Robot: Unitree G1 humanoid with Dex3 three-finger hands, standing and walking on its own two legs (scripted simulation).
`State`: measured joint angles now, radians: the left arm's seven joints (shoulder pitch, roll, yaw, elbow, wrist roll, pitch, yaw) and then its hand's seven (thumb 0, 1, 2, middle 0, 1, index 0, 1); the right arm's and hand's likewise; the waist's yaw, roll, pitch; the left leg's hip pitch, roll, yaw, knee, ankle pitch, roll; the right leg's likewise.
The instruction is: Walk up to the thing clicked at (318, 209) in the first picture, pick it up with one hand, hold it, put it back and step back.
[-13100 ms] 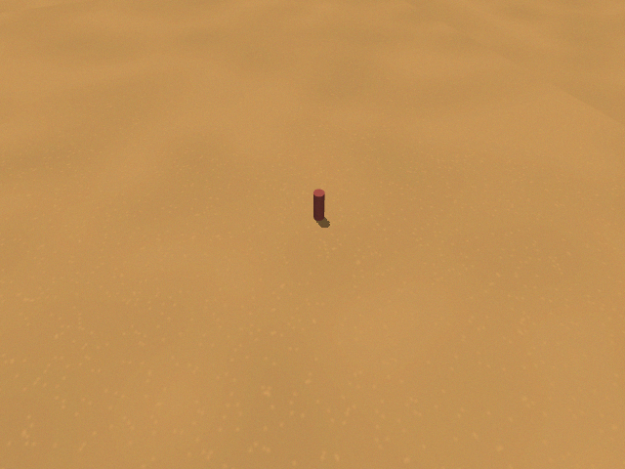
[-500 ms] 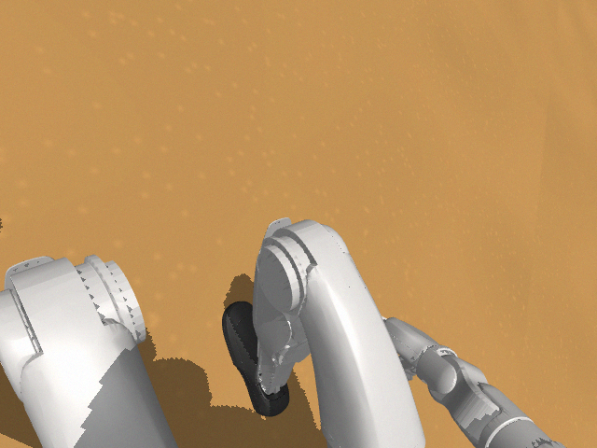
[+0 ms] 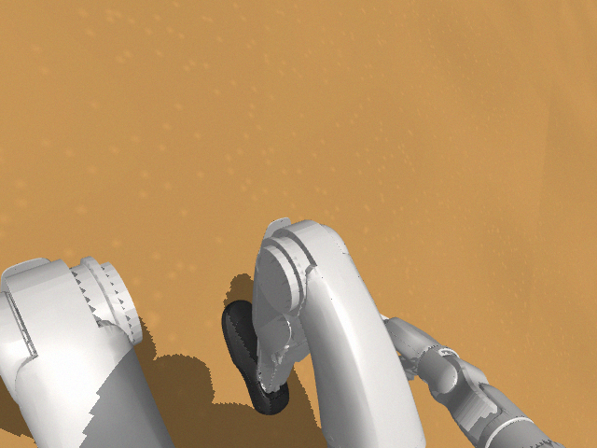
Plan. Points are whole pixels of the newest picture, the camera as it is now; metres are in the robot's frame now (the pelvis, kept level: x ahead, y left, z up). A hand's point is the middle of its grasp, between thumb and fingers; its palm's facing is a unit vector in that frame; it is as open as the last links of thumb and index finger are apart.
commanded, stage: settle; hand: left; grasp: from the side
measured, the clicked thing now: out of the picture +0.42 +0.34 -0.20
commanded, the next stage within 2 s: lift in 1.74 s
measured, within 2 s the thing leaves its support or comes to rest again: neither
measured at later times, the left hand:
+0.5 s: hand out of the picture +0.40 +0.34 -0.06, palm faces +0.38 -0.92 -0.01, open 6.7 cm
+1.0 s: hand out of the picture +0.39 +0.34 +0.02, palm faces +0.38 -0.92 -0.04, open 6.7 cm
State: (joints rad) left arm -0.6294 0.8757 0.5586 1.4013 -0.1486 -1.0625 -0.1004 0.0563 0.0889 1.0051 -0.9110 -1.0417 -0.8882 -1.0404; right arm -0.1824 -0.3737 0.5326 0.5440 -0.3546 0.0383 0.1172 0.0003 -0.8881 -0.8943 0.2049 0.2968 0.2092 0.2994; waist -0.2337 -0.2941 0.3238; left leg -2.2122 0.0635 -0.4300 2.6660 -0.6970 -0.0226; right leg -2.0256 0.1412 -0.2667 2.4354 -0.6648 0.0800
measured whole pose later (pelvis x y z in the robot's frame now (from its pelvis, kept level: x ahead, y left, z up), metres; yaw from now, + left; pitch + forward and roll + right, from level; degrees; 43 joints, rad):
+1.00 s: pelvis +0.02 -0.02 +0.05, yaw +8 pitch +28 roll -8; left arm -0.54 0.53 0.46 0.80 -0.21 -0.59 -0.25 0.07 0.07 1.05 -0.94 -1.04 -0.91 -1.03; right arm 0.02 -0.30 0.13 0.64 -0.10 0.06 0.08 0.01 -0.87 -0.89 0.20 0.30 0.21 0.30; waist -0.10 -0.04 -0.02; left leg -2.24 0.07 -0.21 2.42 -0.68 -0.04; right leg -2.12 0.06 -0.13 2.35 -0.73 0.01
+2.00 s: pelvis +0.02 -0.02 +0.10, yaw +12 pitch +31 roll -6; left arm -0.59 0.44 0.45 0.82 -0.14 -0.55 -0.22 0.07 0.06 1.06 -0.94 -1.04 -0.92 -1.02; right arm 0.09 -0.27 0.04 0.67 -0.07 0.03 0.05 0.01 -0.89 -0.89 0.20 0.30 0.21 0.30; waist -0.09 -0.01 -0.11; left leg -2.14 0.07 -0.13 2.24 -0.65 -0.02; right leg -2.04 0.03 -0.07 2.21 -0.72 0.01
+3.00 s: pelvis +0.06 +0.00 +0.33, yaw +17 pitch +23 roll -4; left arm -0.16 0.28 0.22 0.26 -0.20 -0.26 -0.09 0.07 0.07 1.04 -0.94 -1.04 -0.91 -1.02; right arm 0.16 -0.24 -0.01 0.59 0.05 -0.04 -0.04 0.01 -0.89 -0.89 0.20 0.30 0.21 0.30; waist -0.03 0.02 -0.17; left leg -1.32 0.06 -0.06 1.50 -0.58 -0.01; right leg -1.22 0.00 -0.05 1.45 -0.63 0.02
